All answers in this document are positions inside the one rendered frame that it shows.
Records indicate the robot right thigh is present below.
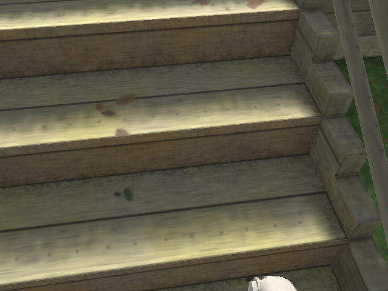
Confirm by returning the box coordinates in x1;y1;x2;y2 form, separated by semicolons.
248;276;297;291

